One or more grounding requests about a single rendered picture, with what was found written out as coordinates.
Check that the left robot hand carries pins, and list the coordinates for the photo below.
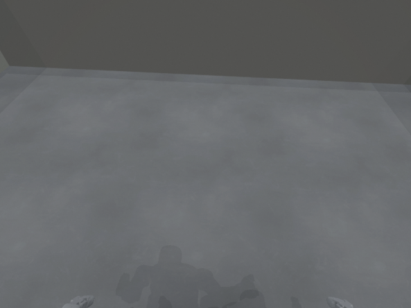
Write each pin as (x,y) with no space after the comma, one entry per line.
(80,302)

